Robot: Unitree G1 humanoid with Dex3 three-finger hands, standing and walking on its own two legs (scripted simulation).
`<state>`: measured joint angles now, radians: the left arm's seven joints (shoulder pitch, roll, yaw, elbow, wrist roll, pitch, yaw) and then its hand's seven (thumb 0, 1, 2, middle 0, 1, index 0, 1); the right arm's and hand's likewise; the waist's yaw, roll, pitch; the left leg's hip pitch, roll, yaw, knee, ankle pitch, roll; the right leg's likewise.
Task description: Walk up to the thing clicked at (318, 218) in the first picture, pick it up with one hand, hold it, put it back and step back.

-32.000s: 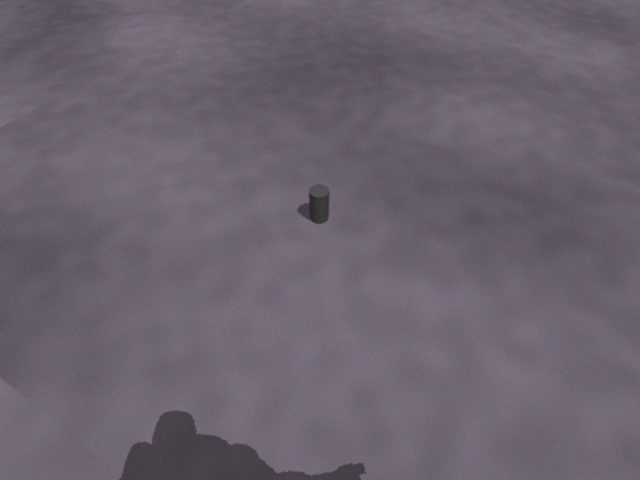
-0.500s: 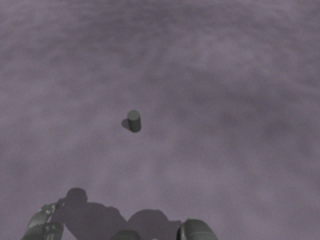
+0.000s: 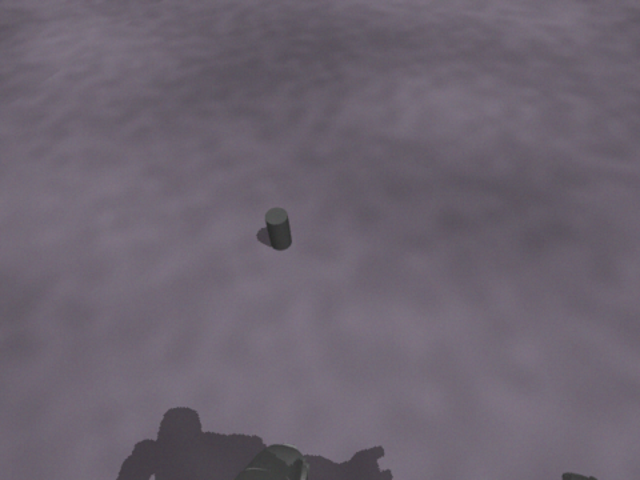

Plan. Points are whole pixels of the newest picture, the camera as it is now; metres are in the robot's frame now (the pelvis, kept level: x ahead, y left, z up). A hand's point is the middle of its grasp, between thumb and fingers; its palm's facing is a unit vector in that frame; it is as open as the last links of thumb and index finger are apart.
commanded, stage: step back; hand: left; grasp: from the side
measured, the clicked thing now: (278, 229) +1.01 +0.25 -0.68
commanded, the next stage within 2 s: stand in 0.98 s
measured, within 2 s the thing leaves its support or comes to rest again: neither
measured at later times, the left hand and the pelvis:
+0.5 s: hand out of the picture +0.01 +0.26 -0.14, palm faces +0.09 -0.92 -0.38, open 7.4 cm; pelvis -0.02 +0.00 +0.01, yaw +3 degrees
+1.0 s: hand out of the picture +0.11 +0.29 -0.14, palm faces +0.05 -0.93 -0.37, open 7.4 cm; pelvis +0.02 +0.02 +0.01, yaw +2 degrees
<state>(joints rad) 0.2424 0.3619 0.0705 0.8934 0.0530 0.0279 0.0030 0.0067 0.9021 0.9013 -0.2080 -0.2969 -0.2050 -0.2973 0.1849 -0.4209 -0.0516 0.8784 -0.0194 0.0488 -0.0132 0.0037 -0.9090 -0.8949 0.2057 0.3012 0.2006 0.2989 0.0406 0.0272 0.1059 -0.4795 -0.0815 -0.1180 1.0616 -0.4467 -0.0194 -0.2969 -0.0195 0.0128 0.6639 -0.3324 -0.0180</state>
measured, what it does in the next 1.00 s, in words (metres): steps on the spot: left foot, then left foot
